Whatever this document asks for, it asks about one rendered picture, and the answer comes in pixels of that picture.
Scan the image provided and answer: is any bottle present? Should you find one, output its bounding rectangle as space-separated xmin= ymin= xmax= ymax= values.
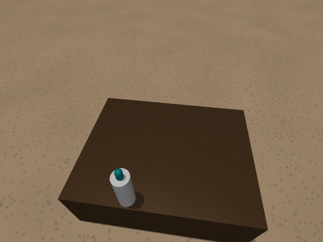
xmin=110 ymin=168 xmax=136 ymax=207

